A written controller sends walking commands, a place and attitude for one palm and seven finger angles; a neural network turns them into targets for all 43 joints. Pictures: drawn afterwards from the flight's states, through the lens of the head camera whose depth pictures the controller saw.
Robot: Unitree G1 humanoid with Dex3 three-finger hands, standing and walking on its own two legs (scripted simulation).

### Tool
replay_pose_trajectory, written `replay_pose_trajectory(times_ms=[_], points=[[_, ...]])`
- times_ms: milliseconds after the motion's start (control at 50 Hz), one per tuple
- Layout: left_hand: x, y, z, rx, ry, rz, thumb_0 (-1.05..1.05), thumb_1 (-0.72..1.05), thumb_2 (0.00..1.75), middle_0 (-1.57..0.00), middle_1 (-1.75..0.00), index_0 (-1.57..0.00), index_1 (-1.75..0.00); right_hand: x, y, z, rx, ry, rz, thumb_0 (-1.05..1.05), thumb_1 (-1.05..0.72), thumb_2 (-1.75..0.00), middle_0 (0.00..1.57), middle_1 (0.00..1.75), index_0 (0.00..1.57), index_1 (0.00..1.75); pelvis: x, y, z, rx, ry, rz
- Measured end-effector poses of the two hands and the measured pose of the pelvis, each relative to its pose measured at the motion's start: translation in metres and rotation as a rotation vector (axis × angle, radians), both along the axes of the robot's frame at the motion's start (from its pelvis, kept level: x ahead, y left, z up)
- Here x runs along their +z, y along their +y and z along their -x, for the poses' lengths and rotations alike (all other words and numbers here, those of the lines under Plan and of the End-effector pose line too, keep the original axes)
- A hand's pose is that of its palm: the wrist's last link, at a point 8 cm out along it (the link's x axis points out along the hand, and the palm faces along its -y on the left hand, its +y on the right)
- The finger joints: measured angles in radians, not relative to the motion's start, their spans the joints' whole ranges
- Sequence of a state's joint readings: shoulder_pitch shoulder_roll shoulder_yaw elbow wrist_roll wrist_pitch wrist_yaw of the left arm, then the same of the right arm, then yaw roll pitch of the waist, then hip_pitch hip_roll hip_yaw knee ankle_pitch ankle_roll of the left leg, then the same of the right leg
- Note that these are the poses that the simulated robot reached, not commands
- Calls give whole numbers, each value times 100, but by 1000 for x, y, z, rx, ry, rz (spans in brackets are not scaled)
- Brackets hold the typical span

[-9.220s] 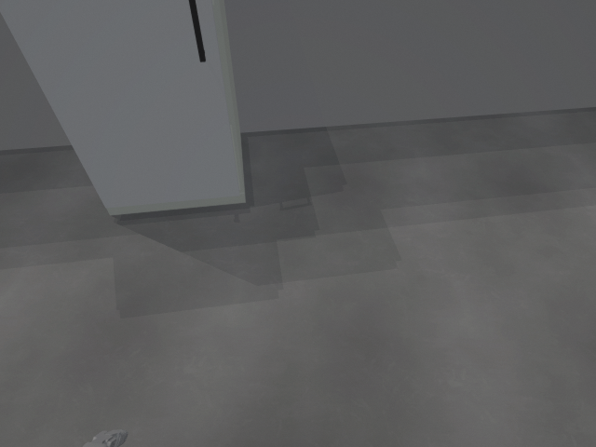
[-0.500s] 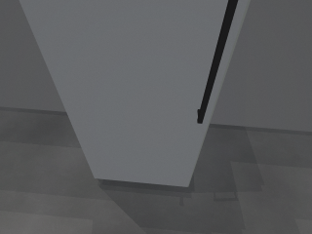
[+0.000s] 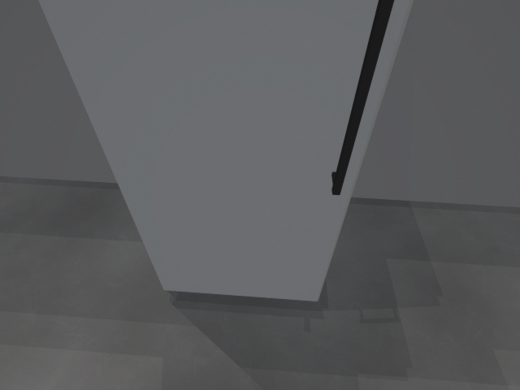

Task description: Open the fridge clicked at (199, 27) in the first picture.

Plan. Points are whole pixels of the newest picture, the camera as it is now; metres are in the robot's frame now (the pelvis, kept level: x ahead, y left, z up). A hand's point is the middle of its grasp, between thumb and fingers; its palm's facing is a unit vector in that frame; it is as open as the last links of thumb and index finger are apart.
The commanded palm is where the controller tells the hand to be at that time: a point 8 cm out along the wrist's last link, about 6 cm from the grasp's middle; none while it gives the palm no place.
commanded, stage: look again from close up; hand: right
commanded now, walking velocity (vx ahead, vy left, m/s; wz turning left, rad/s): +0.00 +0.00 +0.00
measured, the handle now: (357, 97) +0.56 -0.14 +0.20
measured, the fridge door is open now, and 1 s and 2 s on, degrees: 0 0 0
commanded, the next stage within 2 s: none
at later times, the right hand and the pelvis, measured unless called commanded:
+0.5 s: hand out of the picture -0.02 -0.16 -0.18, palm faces +0.06 +0.99 -0.15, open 7.4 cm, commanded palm none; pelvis +0.00 +0.00 +0.00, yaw +0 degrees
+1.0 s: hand out of the picture -0.01 -0.16 -0.18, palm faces +0.06 +0.99 -0.15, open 7.4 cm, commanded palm none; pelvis +0.00 +0.00 +0.00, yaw +0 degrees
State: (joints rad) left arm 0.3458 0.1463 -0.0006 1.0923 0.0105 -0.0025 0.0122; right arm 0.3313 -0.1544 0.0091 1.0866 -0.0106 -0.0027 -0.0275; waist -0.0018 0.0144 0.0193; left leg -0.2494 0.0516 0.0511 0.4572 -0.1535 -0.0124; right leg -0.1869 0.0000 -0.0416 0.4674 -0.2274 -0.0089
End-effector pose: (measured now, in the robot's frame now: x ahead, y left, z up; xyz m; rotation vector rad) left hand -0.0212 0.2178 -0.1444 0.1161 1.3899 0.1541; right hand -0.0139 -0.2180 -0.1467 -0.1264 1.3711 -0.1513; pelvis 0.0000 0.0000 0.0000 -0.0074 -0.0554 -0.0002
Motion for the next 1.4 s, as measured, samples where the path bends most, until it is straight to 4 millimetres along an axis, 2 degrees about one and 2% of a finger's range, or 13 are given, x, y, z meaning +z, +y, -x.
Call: replay_pose_trajectory(times_ms=[280, 700, 1400], points=[[-1, -14, 11, 14, 23, 23, 0, 91, 89, -20, -30, -20, -30, -4, 11, 4, -15, 3, -29, 0, -91, -90, 20, 30, 20, 30, -1, 0, 4, -3, 8, -3], [-1, -17, -7, 1, -2, 24, 0, 91, 89, -20, -30, -20, -30, -3, 11, 11, -36, 27, -31, 0, -91, -90, 20, 30, 20, 30, -1, -3, 0, -5, 14, -4], [0, -19, -13, 9, 15, 27, 0, 91, 90, -20, -30, -20, -30, -2, 11, -9, -22, 15, -31, 0, -91, -90, 20, 30, 20, 30, 1, -3, -11, 2, 14, -4]])
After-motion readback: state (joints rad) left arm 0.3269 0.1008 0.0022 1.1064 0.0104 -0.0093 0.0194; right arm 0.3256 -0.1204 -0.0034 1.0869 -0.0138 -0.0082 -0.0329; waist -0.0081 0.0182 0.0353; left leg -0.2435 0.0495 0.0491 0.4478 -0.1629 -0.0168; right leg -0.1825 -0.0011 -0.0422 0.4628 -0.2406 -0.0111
